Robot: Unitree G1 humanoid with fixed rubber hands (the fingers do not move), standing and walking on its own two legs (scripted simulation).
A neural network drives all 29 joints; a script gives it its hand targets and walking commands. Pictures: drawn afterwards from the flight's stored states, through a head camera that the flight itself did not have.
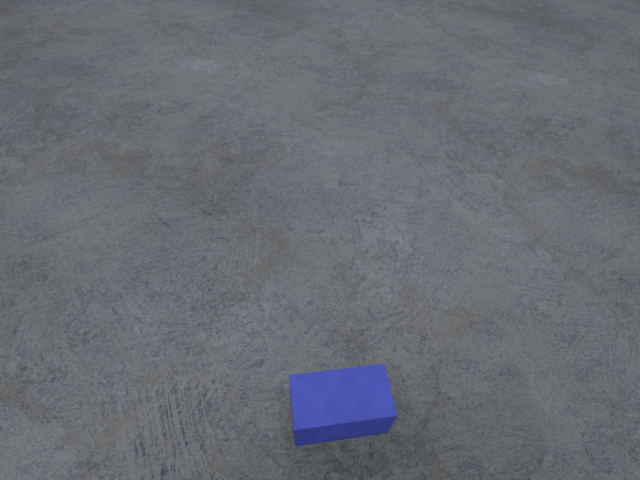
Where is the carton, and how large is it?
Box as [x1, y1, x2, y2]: [289, 364, 397, 445]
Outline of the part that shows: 384,364 289,375 295,445 387,432 397,415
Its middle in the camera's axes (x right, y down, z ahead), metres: +0.05 +0.47 +1.14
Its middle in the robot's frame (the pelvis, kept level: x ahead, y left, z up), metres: +0.45 -0.08 -0.70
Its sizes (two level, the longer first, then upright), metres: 0.280 0.148 0.166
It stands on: the floor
